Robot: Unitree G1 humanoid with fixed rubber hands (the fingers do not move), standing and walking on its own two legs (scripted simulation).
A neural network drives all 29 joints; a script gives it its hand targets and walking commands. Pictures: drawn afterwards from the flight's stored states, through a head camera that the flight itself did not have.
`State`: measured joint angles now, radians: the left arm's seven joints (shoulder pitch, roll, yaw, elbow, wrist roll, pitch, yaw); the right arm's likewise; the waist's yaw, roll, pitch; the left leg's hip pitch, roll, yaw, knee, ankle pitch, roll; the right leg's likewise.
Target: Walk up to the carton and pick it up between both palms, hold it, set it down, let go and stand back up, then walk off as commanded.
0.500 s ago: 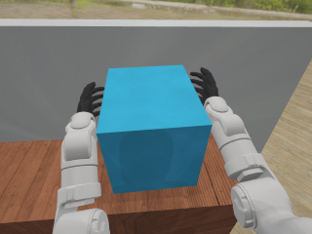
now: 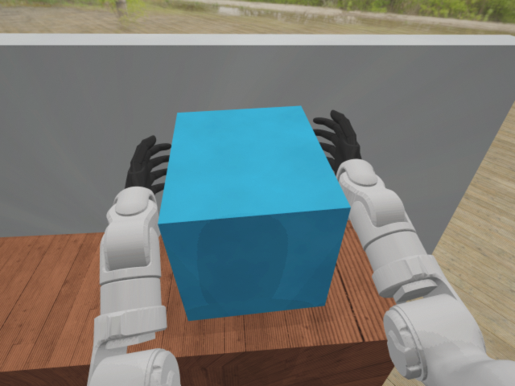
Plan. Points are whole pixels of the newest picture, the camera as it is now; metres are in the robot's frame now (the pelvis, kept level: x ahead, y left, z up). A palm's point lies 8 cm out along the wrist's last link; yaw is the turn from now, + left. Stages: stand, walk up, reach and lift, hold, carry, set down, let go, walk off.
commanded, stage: hold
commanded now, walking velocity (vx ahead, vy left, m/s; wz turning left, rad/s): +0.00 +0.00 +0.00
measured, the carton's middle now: (248, 206) +0.36 +0.00 +0.14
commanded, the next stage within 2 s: set down in 0.96 s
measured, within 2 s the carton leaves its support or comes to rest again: neither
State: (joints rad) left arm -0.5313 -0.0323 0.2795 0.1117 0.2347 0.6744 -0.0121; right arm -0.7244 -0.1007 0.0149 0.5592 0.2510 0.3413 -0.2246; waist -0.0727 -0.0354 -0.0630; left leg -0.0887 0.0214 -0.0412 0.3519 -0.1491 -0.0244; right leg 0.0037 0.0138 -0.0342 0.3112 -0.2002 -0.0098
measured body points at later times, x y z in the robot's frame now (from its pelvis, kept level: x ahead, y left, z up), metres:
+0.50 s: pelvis +0.00 +0.00 +0.00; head -0.07 +0.02 +0.44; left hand +0.36 +0.16 +0.20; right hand +0.37 -0.15 +0.22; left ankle +0.04 +0.13 -0.75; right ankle -0.01 -0.11 -0.75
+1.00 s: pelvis +0.00 +0.00 +0.00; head -0.07 +0.02 +0.44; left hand +0.36 +0.16 +0.20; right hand +0.37 -0.15 +0.22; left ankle +0.04 +0.13 -0.75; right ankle -0.01 -0.11 -0.75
